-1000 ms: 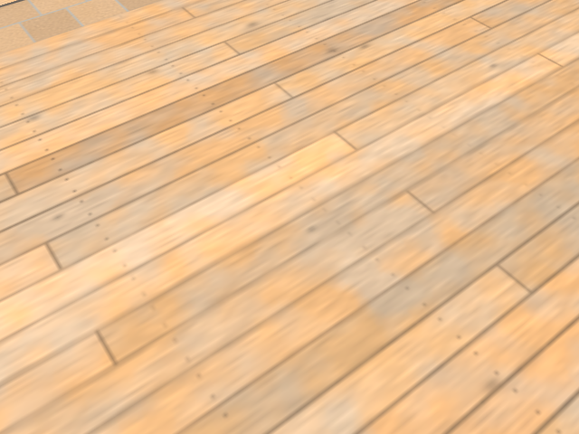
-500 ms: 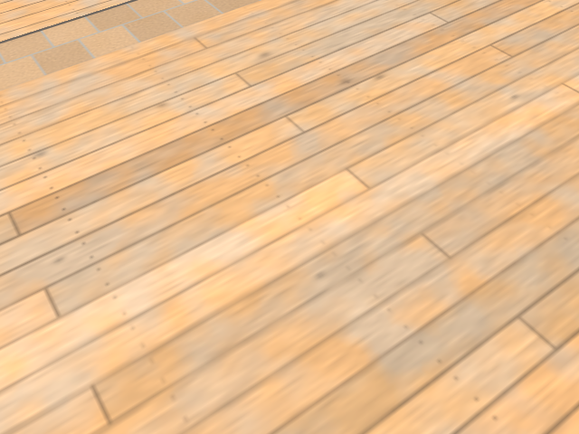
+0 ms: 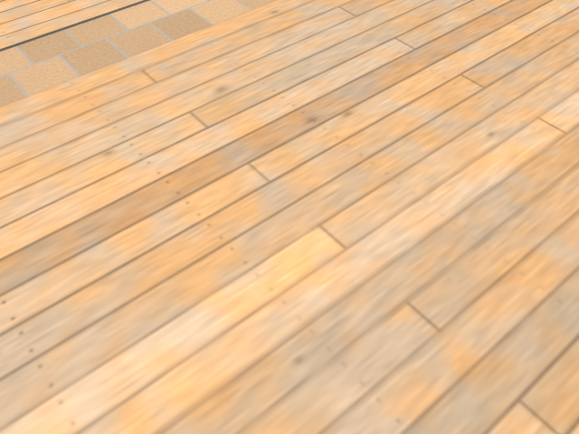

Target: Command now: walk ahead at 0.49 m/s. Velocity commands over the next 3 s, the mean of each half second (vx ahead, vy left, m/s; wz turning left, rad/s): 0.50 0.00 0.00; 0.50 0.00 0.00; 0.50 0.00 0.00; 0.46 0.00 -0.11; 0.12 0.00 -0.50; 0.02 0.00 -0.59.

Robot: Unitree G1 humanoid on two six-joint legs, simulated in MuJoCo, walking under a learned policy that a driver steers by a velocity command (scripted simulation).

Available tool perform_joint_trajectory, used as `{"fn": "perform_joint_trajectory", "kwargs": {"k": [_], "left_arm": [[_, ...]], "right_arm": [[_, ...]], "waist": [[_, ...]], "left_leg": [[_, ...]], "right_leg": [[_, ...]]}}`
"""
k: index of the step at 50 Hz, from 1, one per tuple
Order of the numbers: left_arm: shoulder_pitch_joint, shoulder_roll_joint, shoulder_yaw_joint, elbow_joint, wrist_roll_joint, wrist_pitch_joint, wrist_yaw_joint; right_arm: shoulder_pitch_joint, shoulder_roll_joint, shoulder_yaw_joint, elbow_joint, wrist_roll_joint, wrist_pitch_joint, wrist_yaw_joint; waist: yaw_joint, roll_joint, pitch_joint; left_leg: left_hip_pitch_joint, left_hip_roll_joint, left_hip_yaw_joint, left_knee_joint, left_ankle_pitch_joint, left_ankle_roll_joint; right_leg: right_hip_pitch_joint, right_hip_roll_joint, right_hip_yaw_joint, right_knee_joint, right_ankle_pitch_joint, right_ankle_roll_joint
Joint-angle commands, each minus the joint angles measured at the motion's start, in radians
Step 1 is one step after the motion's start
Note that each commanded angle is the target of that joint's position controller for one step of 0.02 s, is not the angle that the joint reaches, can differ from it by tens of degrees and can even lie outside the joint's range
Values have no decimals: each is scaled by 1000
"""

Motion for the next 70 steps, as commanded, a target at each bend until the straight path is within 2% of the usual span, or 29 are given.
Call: {"fn": "perform_joint_trajectory", "kwargs": {"k": [1,6,11,13,14,15,16,17,18,19,20,22,25,32,38,41,43,44,45,46,47,48,49,51,57,61,66,68,70], "left_arm": [[33,43,12,-43,12,5,7],[-156,28,5,-91,0,-6,-10],[-254,48,3,-140,-10,-19,-41],[-192,76,15,-133,-10,-28,-48],[-90,105,33,-104,-7,-30,-47],[100,165,61,-49,-5,-33,-40],[269,279,89,-21,16,-30,-34],[307,251,81,-5,11,-23,-40],[240,173,56,-17,6,-26,-41],[145,131,42,-41,6,-24,-40],[67,103,31,-53,9,-23,-45],[22,64,20,-49,18,-26,-53],[74,94,29,-13,18,-32,-47],[178,124,33,35,8,-15,-16],[255,137,42,88,-3,7,-6],[222,158,51,87,-5,19,-1],[186,139,42,74,3,29,-2],[201,106,26,48,22,26,-1],[330,-36,-12,55,12,2,-16],[258,78,13,62,-13,-22,-20],[161,127,27,28,-33,-35,-21],[111,126,28,18,-28,-36,-13],[88,117,36,14,-12,-29,-5],[132,74,38,22,-7,-3,-3],[-26,61,44,-34,9,17,0],[-156,38,33,-68,4,8,-13],[-290,39,22,-118,-8,-2,-41],[-299,51,22,-133,-10,-10,-54],[-221,85,36,-119,-9,-15,-58]], "right_arm": [[-38,-132,-21,-55,2,-16,-20],[60,-165,-27,-32,20,-1,-35],[115,-174,-34,-3,26,21,-38],[92,-189,-40,-5,27,32,-40],[69,-185,-37,-12,24,37,-40],[59,-152,-24,-25,12,39,-39],[128,-64,6,-53,1,25,-34],[169,-24,20,-41,18,-2,-28],[94,-141,-9,-54,41,-21,-24],[12,-165,-15,-80,51,-27,-25],[-27,-153,-18,-86,39,-23,-30],[-14,-120,-25,-82,23,4,-36],[-18,-89,-26,-87,18,29,-40],[-277,-67,-23,-166,14,23,-30],[-422,-73,-17,-224,26,9,0],[-360,-108,-30,-220,27,-1,11],[-88,-183,-73,-136,24,-2,1],[100,-266,-94,-100,11,2,-10],[134,-303,-97,-82,6,5,-2],[102,-208,-72,-91,16,3,-1],[11,-170,-60,-108,19,0,-4],[-77,-149,-51,-128,15,-1,-3],[-122,-122,-44,-132,6,-3,0],[-127,-93,-36,-117,-5,-7,4],[-25,-148,-47,-69,3,-1,-29],[32,-156,-45,-47,12,7,-38],[111,-166,-51,-3,19,26,-42],[109,-176,-57,5,22,35,-47],[75,-193,-64,0,24,42,-49]], "waist": [[46,78,54],[-23,83,57],[-43,98,81],[3,117,50],[62,116,-7],[138,86,-130],[152,-109,-302],[139,-262,-390],[137,-164,-271],[111,-101,-169],[78,-24,-99],[26,-37,-46],[6,-23,-12],[70,-18,48],[102,-21,98],[50,-47,50],[-82,-37,-114],[-129,103,-269],[-50,364,-388],[-81,244,-329],[-63,194,-190],[-26,97,-119],[2,77,-66],[47,115,-53],[26,85,23],[-14,95,50],[-54,96,92],[-39,108,90],[15,133,40]], "left_leg": [[-93,283,-217,-203,65,171],[14,271,-162,-181,73,123],[170,338,-186,-96,67,107],[194,349,-188,-18,188,87],[181,314,-155,102,355,66],[86,252,-103,333,409,35],[-268,127,-22,738,111,-33],[-514,28,-113,965,-417,-52],[-610,96,-189,1061,-386,-28],[-616,150,-162,1048,-293,-15],[-573,192,-140,986,-210,-20],[-467,235,-138,886,-127,-30],[-479,239,-121,811,-58,-52],[-530,209,-85,419,227,-73],[-553,182,-77,266,160,-42],[-405,140,-42,229,57,-4],[-14,94,-9,221,72,45],[308,301,-257,233,81,114],[593,493,-738,86,-123,265],[543,463,-759,23,-208,220],[404,436,-604,7,-155,174],[247,402,-488,-19,-45,151],[125,366,-404,-50,32,141],[23,322,-315,-107,75,135],[36,308,-206,-171,181,139],[66,277,-140,-178,164,106],[212,329,-139,-126,171,105],[263,358,-146,-82,232,94],[274,358,-134,5,439,72]], "right_leg": [[-32,-42,3,-142,151,28],[4,12,-43,-463,306,38],[7,37,-45,-595,187,5],[116,66,-68,-635,117,-24],[258,99,-96,-658,104,-47],[518,75,-63,-644,126,-87],[925,-182,301,-655,90,-216],[1069,-293,670,-817,-36,-305],[971,-260,590,-836,-71,-255],[830,-224,432,-847,-6,-216],[687,-179,320,-885,83,-197],[537,-113,196,-950,152,-172],[494,-93,111,-993,280,-191],[549,-64,11,-1030,271,-157],[717,-129,15,-971,270,-147],[752,-141,6,-870,484,-122],[653,-58,-58,-558,694,-77],[417,16,-105,-215,367,-39],[40,198,-37,92,-340,12],[-66,145,83,205,-365,-10],[-118,95,55,206,-272,-27],[-72,39,27,159,-169,-25],[-27,8,18,103,-113,-20],[67,-23,21,40,-61,-16],[-77,-35,-1,-218,159,31],[-46,2,-37,-439,311,31],[-72,32,-54,-575,258,14],[-52,42,-55,-607,190,-9],[94,83,-86,-630,129,-39]]}}
Next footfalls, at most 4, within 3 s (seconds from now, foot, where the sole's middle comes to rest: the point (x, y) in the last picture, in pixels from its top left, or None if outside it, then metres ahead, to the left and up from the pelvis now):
0.30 right None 0.34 -0.17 -0.78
0.86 left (261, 381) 0.65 0.07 -0.78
1.44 right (343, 273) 0.97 -0.16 -0.78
1.98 left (258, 198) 1.26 0.08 -0.78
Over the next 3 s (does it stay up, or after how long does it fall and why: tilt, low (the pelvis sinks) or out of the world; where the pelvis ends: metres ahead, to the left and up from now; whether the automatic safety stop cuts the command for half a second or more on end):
stays up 1.20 -0.04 -0.01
